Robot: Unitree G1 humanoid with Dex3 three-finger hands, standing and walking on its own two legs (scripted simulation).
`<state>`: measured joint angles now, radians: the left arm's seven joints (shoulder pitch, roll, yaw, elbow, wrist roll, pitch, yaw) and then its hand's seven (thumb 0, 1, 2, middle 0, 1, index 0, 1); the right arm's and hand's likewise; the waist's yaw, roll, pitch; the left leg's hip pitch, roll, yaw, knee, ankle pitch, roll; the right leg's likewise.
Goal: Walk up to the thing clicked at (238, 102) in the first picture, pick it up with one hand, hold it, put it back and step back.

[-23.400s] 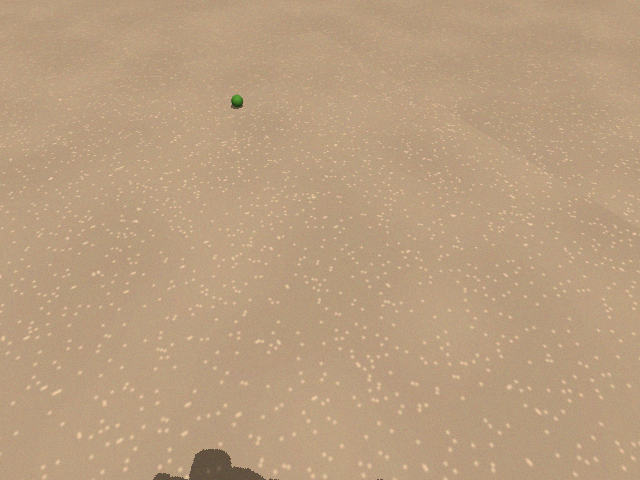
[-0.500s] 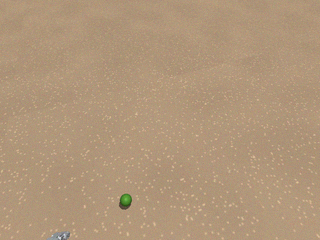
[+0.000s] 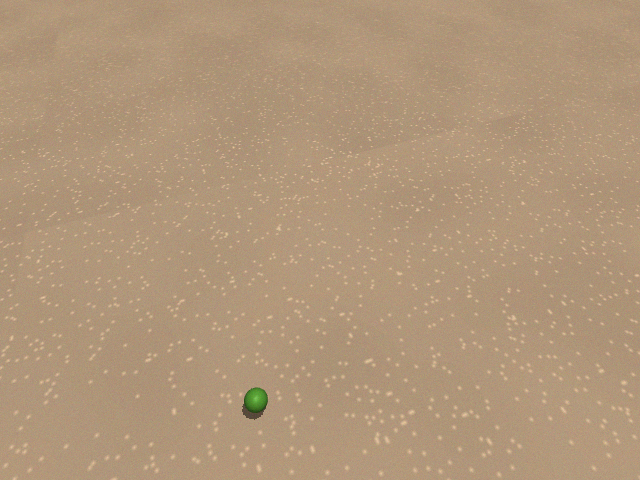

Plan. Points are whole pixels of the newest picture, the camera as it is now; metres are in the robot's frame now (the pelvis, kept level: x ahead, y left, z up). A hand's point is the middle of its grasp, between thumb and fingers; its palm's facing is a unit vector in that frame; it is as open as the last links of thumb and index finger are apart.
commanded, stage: walk up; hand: left
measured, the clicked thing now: (256, 400) +0.45 +0.22 -0.75
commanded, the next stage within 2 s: stand in 0.16 s
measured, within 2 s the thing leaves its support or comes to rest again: neither
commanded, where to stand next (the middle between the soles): +0.06 -0.01 m, yaw -1 degrees
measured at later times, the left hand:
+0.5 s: hand out of the picture +0.08 +0.25 -0.16, palm faces -0.02 -0.94 -0.35, open 7.3 cm
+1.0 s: hand out of the picture +0.08 +0.25 -0.16, palm faces -0.02 -0.94 -0.35, open 7.3 cm
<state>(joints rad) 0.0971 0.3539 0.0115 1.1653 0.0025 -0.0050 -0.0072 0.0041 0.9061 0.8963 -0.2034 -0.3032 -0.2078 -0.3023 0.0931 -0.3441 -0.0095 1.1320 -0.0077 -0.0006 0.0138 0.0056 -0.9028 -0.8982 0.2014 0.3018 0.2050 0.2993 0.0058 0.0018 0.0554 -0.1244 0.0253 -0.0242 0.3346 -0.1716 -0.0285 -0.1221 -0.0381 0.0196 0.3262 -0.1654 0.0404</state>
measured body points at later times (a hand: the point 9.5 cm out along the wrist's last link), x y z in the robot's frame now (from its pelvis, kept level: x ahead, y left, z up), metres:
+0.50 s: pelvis +0.01 +0.00 +0.00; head +0.02 +0.00 +0.45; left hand +0.08 +0.30 -0.13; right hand +0.08 -0.31 -0.13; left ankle +0.01 +0.14 -0.75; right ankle +0.01 -0.15 -0.75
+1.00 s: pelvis +0.01 -0.01 +0.00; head +0.02 -0.01 +0.45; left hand +0.08 +0.30 -0.13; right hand +0.08 -0.31 -0.13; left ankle +0.01 +0.14 -0.75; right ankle +0.01 -0.15 -0.75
